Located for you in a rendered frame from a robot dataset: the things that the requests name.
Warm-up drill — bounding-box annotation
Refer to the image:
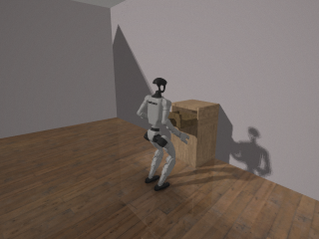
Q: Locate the right robot upper arm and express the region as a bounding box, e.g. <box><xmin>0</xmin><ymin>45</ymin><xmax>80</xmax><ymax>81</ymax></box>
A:
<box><xmin>161</xmin><ymin>99</ymin><xmax>171</xmax><ymax>125</ymax></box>

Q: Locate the robot right hand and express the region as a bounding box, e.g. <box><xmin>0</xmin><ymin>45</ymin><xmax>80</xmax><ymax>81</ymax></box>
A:
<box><xmin>179</xmin><ymin>132</ymin><xmax>189</xmax><ymax>144</ymax></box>

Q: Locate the robot torso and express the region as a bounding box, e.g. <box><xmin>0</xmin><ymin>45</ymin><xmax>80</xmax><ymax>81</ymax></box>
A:
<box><xmin>147</xmin><ymin>96</ymin><xmax>163</xmax><ymax>143</ymax></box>

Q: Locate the left robot upper arm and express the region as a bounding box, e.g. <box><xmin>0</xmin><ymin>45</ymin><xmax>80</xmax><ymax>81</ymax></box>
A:
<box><xmin>137</xmin><ymin>95</ymin><xmax>152</xmax><ymax>118</ymax></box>

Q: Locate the cabinet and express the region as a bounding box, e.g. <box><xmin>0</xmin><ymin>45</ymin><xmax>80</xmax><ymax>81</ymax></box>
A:
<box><xmin>170</xmin><ymin>100</ymin><xmax>219</xmax><ymax>167</ymax></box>

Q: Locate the right robot foot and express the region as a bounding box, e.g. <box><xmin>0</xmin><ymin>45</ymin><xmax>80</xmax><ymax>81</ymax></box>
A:
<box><xmin>154</xmin><ymin>182</ymin><xmax>169</xmax><ymax>191</ymax></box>

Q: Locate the robot left forearm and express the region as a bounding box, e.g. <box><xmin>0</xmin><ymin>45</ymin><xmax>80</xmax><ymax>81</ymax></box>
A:
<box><xmin>141</xmin><ymin>113</ymin><xmax>149</xmax><ymax>120</ymax></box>

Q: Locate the robot right forearm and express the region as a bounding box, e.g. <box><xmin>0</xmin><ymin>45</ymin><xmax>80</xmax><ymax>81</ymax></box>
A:
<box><xmin>165</xmin><ymin>119</ymin><xmax>181</xmax><ymax>137</ymax></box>

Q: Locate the drawer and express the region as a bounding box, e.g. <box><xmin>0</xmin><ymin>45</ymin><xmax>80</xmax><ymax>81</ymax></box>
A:
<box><xmin>167</xmin><ymin>111</ymin><xmax>197</xmax><ymax>128</ymax></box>

